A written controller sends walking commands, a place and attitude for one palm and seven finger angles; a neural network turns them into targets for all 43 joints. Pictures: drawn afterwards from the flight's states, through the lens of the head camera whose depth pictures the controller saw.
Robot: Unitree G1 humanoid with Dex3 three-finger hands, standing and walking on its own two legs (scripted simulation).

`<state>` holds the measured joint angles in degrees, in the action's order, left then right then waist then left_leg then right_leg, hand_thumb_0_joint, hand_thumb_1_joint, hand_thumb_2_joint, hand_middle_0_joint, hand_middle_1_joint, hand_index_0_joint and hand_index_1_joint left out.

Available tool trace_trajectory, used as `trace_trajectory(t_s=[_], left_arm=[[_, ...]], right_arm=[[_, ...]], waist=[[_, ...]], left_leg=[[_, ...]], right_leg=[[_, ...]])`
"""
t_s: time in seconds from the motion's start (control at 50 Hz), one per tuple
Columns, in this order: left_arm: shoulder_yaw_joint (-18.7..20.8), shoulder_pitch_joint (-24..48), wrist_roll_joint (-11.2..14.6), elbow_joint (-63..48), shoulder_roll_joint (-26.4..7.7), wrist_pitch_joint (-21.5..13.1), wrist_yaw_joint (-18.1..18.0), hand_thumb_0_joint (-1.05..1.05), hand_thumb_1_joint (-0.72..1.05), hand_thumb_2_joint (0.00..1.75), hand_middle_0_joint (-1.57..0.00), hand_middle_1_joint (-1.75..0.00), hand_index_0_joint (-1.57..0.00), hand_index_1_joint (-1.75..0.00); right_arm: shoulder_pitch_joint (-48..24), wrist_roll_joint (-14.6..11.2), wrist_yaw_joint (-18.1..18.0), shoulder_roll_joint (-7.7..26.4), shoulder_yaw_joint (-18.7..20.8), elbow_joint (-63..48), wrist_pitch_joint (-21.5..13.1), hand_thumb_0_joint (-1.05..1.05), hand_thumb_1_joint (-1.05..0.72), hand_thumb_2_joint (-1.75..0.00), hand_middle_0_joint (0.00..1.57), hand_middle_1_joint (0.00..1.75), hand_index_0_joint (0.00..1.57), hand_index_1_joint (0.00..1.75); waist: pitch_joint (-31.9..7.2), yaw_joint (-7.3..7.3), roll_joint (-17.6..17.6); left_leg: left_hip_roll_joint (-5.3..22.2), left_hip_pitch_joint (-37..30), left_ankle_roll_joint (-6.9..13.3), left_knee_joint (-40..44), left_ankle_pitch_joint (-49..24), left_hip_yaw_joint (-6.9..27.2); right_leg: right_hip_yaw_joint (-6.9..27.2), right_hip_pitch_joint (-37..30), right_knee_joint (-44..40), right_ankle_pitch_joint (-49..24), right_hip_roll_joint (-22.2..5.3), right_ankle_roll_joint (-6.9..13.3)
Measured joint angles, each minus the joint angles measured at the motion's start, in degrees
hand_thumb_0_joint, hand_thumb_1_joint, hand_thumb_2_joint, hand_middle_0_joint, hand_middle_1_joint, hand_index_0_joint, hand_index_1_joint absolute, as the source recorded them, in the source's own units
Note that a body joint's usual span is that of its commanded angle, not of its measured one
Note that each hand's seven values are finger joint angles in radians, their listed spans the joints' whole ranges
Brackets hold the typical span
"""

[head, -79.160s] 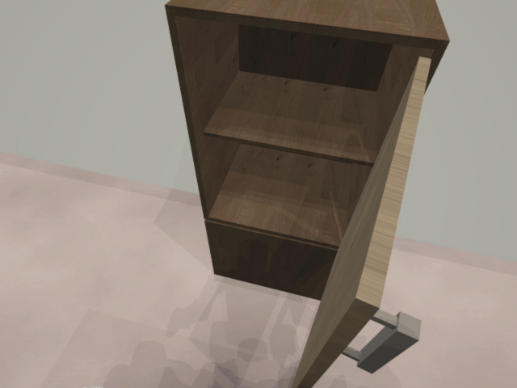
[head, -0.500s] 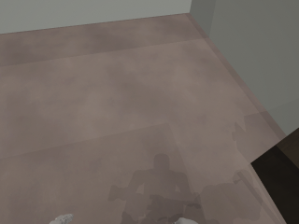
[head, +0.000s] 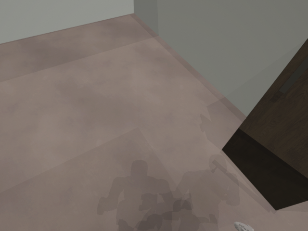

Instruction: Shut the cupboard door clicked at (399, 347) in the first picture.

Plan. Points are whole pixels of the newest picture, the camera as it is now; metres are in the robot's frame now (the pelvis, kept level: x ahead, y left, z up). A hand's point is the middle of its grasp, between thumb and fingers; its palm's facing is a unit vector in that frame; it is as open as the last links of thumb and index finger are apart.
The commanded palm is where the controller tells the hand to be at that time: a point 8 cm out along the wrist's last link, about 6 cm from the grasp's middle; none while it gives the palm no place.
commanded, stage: turn to face it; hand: left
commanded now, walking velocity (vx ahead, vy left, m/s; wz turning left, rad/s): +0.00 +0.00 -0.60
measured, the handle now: (299, 71) +0.60 -0.43 +0.09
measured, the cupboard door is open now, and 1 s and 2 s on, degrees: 12 12 12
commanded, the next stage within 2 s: take the last steps up to it in 1.10 s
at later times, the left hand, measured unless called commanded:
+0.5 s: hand (111, 214) +0.18 +0.13 -0.14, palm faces -0.31 -0.91 -0.28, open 7.4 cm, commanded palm none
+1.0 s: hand (130, 193) +0.24 +0.09 -0.15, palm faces -0.54 -0.81 -0.24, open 7.4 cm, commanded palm none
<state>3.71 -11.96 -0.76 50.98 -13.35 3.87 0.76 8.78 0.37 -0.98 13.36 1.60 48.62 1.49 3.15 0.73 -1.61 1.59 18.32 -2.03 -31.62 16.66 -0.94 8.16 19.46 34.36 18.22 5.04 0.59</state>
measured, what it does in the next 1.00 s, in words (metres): steps on the spot, turning right: right foot, then left foot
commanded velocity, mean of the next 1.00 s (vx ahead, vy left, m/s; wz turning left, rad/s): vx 0.00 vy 0.00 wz -0.52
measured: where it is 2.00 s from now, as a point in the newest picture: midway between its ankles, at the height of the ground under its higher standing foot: outside the picture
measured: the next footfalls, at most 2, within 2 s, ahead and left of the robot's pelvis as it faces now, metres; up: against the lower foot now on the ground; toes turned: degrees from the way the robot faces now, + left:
right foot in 0.36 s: +0.01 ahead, -0.15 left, +0.00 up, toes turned -18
left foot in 0.70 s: +0.14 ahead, +0.08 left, +0.00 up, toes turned -21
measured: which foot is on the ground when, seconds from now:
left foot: down 0.00-0.34, up 0.36-0.68, down 0.70-1.00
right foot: up 0.00-0.34, down 0.36-0.70, up 0.72-1.00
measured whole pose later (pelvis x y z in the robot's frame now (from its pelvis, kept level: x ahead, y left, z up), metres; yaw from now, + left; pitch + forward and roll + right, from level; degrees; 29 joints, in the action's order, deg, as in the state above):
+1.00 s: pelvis +0.03 -0.03 +0.00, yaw -34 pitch +1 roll -1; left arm 4.1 -7.8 -0.9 50.8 -14.1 4.1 2.2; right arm 14.1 1.6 -0.8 13.0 1.4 51.8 1.6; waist 4.9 -0.9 1.6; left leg 8.7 15.3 -2.2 -32.7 17.5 -9.8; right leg -4.1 18.3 39.0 20.7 -0.4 -1.0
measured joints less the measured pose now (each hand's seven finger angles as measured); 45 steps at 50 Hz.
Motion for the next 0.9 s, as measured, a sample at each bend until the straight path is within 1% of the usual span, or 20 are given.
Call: trace_trajectory(t_s=[0.02,0.06,0.1,0.14,0.2,0.28,0.32,0.36,0.38,0.42,0.48,0.56,0.66,0.68,0.7,0.72,0.76,0.82,0.86,0.9], left_arm=[[0.3,0.3,0.0,0.1,-0.5,0.3,0.1,0.01,0.90,0.90,-0.21,-0.30,-0.21,-0.30],[0.7,1.1,-0.3,0.3,-1.4,0.6,0.5,0.01,0.91,0.90,-0.20,-0.30,-0.21,-0.30],[1.2,1.7,-0.3,0.2,-2.1,0.7,1.0,0.01,0.91,0.90,-0.20,-0.30,-0.20,-0.30],[1.5,2.2,-0.3,-0.1,-2.4,0.8,1.3,0.01,0.91,0.90,-0.20,-0.30,-0.20,-0.30],[1.6,3.0,-0.2,-0.3,-2.6,1.2,1.6,0.01,0.91,0.90,-0.20,-0.30,-0.20,-0.30],[1.4,4.4,-0.2,-0.7,-2.2,1.2,1.9,0.01,0.91,0.90,-0.20,-0.30,-0.20,-0.30],[1.1,5.0,-0.2,-1.1,-1.9,0.7,2.0,0.01,0.91,0.90,-0.20,-0.30,-0.20,-0.30],[0.6,4.8,-0.4,-1.8,-2.2,-0.6,1.9,0.01,0.91,0.90,-0.20,-0.30,-0.20,-0.30],[0.4,5.1,-0.4,-1.6,-1.6,-1.2,1.5,0.01,0.91,0.90,-0.20,-0.30,-0.20,-0.30],[-0.3,5.1,-0.2,-1.5,-0.4,-1.8,0.7,0.01,0.91,0.90,-0.20,-0.30,-0.20,-0.30],[-0.8,4.4,-0.2,-1.2,0.5,-1.4,0.0,0.01,0.91,0.90,-0.20,-0.30,-0.20,-0.30],[-1.1,3.4,-0.4,-0.6,0.7,-1.0,0.0,0.01,0.91,0.90,-0.20,-0.30,-0.21,-0.30],[-0.7,2.4,-0.4,0.0,0.2,-0.6,0.1,0.01,0.90,0.90,-0.21,-0.30,-0.21,-0.30],[-0.6,2.1,-0.3,0.1,0.1,-0.3,0.1,0.01,0.90,0.90,-0.21,-0.30,-0.21,-0.30],[-0.4,1.7,0.0,0.0,-0.1,-0.1,0.2,0.01,0.90,0.90,-0.21,-0.30,-0.21,-0.30],[-0.1,1.9,0.1,0.1,-0.6,0.2,0.2,0.01,0.90,0.90,-0.21,-0.30,-0.21,-0.30],[0.3,2.3,-0.1,0.4,-1.4,0.7,0.4,0.01,0.90,0.90,-0.20,-0.30,-0.21,-0.30],[1.0,3.0,-0.2,0.6,-2.0,0.9,1.0,0.01,0.91,0.90,-0.20,-0.30,-0.20,-0.30],[1.1,3.3,-0.2,0.3,-2.0,1.0,1.3,0.01,0.91,0.90,-0.20,-0.30,-0.20,-0.30],[1.0,3.7,-0.2,0.1,-1.7,1.0,1.4,0.01,0.91,0.90,-0.20,-0.30,-0.20,-0.30]], right_arm=[[0.0,0.3,-0.1,-0.4,-0.3,-0.2,-0.2,0.01,-0.90,-0.89,0.20,0.30,0.20,0.30],[0.5,0.9,-0.3,-1.1,-1.0,-0.5,-0.6,0.01,-0.90,-0.89,0.20,0.30,0.21,0.30],[1.4,1.2,-0.4,-1.5,-1.4,-0.5,-0.7,0.01,-0.90,-0.89,0.20,0.30,0.21,0.30],[2.2,1.3,-0.5,-1.7,-1.5,-0.2,-0.7,0.01,-0.90,-0.89,0.20,0.30,0.21,0.30],[3.2,1.3,-0.5,-1.6,-1.2,0.4,-0.6,0.01,-0.90,-0.89,0.20,0.30,0.21,0.30],[4.5,1.4,-0.1,-0.7,-0.5,1.6,-0.2,0.01,-0.90,-0.89,0.21,0.30,0.21,0.30],[5.1,1.3,0.2,0.1,0.0,2.2,0.1,0.01,-0.90,-0.89,0.21,0.30,0.21,0.30],[6.1,0.8,0.5,0.9,0.5,2.5,0.6,0.01,-0.90,-0.89,0.21,0.30,0.21,0.30],[5.7,0.6,0.5,1.7,0.8,3.0,1.2,0.01,-0.90,-0.89,0.21,0.30,0.21,0.30],[4.6,0.4,0.0,3.0,1.3,3.9,2.5,0.01,-0.90,-0.89,0.20,0.30,0.21,0.30],[3.3,0.3,-0.1,3.3,1.3,4.0,2.7,0.01,-0.90,-0.89,0.20,0.30,0.20,0.30],[2.2,0.3,0.4,2.5,1.1,2.5,2.0,0.01,-0.90,-0.89,0.20,0.30,0.20,0.30],[1.5,-0.1,0.4,1.0,0.5,1.0,0.9,0.01,-0.90,-0.89,0.20,0.30,0.20,0.30],[1.6,-0.1,0.4,0.9,0.2,0.7,0.5,0.01,-0.90,-0.89,0.20,0.30,0.20,0.30],[2.0,0.1,0.3,0.9,0.0,0.4,-0.1,0.01,-0.90,-0.89,0.20,0.30,0.20,0.30],[1.9,0.4,0.2,0.4,-0.2,0.4,-0.4,0.01,-0.90,-0.89,0.20,0.30,0.20,0.30],[2.1,1.0,0.1,-0.6,-0.9,0.3,-0.8,0.01,-0.90,-0.89,0.20,0.30,0.20,0.30],[3.1,1.4,-0.2,-1.4,-1.4,0.4,-0.9,0.01,-0.90,-0.89,0.20,0.30,0.21,0.30],[3.6,1.5,-0.3,-1.5,-1.4,0.9,-0.8,0.01,-0.90,-0.89,0.20,0.30,0.21,0.30],[4.0,1.5,-0.3,-1.4,-1.2,1.4,-0.7,0.01,-0.90,-0.89,0.20,0.30,0.21,0.30]], waist=[[0.4,0.09,-0.6],[1.2,0.17,-1.1],[1.7,0.22,-0.9],[2.1,0.29,-0.4],[2.6,-0.09,0.7],[2.8,-1.07,2.4],[2.7,-1.49,3.3],[1.9,-1.59,3.1],[2.2,-1.74,4.1],[2.6,-2.11,5.3],[2.5,-2.12,4.6],[1.9,-1.94,2.7],[1.1,-1.01,0.7],[0.7,-0.94,0.6],[0.2,-0.97,0.8],[0.3,-0.94,0.0],[0.8,-0.76,-0.9],[1.4,-0.70,-0.5],[1.7,-0.69,0.3],[2.0,-0.90,1.1]], left_leg=[[0.1,0.2,1.2,-0.8,-0.1,-0.8],[0.8,-0.6,2.3,-0.9,0.2,-2.3],[1.8,-2.0,2.4,0.7,-0.2,-3.3],[3.0,-3.4,2.2,2.2,-0.7,-4.6],[4.7,-4.8,1.7,3.0,-0.7,-6.5],[6.8,-5.1,0.6,1.2,0.9,-8.9],[7.9,-4.7,-0.2,-1.3,2.5,-10.1],[8.5,-2.6,-1.1,-7.0,5.4,-10.8],[8.5,-0.5,-1.5,-12.2,9.2,-8.5],[6.5,4.2,-1.9,-23.2,13.3,-3.8],[4.4,8.6,-2.7,-30.2,10.8,-2.0],[2.9,9.5,-3.3,-25.1,7.5,-1.8],[1.0,4.6,-2.9,-9.7,3.9,-1.8],[0.9,2.5,-2.6,-4.7,1.4,-1.9],[1.3,1.3,-1.4,-1.2,-0.9,-1.7],[1.3,1.6,0.1,-2.0,-1.0,-2.3],[1.9,1.3,1.8,-3.0,0.0,-3.8],[3.3,-0.9,2.0,-0.6,-0.5,-5.0],[4.4,-2.3,1.7,1.1,-1.1,-5.8],[5.3,-3.1,1.3,1.9,-1.3,-6.7]], right_leg=[[-0.9,1.7,4.7,4.5,-0.3,-0.4],[-3.6,5.4,16.3,9.6,-1.0,-1.4],[-6.1,7.9,24.6,10.1,-2.1,-2.4],[-7.9,8.7,27.5,9.4,-3.5,-3.1],[-9.7,7.5,24.1,8.7,-5.3,-3.5],[-11.3,3.6,14.2,7.5,-6.2,-2.8],[-12.2,0.4,7.0,3.9,-6.0,-2.1],[-11.9,-3.0,-1.0,-1.9,-6.3,-0.3],[-11.7,-2.4,0.4,-0.9,-5.6,0.2],[-11.0,-2.0,1.6,0.9,-4.9,0.5],[-8.9,-2.9,-1.2,-0.4,-4.8,0.3],[-6.2,-3.6,-4.0,-2.1,-4.6,0.3],[-2.8,-2.8,-2.9,-1.6,-3.7,-0.7],[-2.2,-2.3,-1.9,-1.0,-3.2,-1.1],[-1.8,-1.3,-0.2,-0.1,-2.5,-1.3],[-1.8,0.2,3.6,3.9,-2.6,-1.3],[-3.6,4.0,15.0,10.2,-2.6,-1.5],[-7.4,7.2,25.6,11.0,-3.6,-2.4],[-9.3,7.0,25.1,10.4,-4.5,-2.8],[-10.5,5.6,20.9,9.7,-5.1,-2.7]])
